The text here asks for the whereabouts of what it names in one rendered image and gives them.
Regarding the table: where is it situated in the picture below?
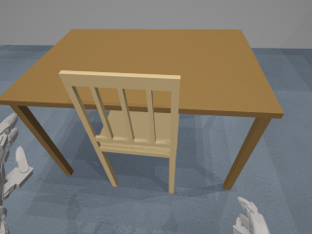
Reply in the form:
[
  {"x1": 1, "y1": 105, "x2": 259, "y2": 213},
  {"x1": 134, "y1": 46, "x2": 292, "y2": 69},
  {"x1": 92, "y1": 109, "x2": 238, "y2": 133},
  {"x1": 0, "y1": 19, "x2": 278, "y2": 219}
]
[{"x1": 0, "y1": 28, "x2": 285, "y2": 190}]

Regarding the left robot forearm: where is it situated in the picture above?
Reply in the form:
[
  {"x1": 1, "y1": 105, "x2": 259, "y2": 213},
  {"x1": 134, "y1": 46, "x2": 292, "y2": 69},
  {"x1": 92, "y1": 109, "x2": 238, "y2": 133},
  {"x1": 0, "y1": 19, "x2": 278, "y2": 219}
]
[{"x1": 0, "y1": 206, "x2": 10, "y2": 234}]

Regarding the left robot hand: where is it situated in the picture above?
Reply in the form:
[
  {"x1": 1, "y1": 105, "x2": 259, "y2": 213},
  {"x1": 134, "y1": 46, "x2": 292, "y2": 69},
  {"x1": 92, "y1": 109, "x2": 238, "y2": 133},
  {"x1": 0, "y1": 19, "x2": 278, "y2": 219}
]
[{"x1": 0, "y1": 113, "x2": 33, "y2": 206}]

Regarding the right robot hand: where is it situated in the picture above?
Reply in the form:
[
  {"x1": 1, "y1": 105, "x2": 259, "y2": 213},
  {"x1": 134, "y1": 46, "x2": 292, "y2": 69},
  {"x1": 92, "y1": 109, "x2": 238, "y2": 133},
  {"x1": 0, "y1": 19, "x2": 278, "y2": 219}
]
[{"x1": 232, "y1": 197, "x2": 270, "y2": 234}]

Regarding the chair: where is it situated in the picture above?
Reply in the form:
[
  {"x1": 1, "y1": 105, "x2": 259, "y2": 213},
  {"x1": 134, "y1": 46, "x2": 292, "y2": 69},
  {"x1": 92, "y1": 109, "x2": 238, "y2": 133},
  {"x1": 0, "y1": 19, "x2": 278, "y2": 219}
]
[{"x1": 58, "y1": 70, "x2": 180, "y2": 194}]

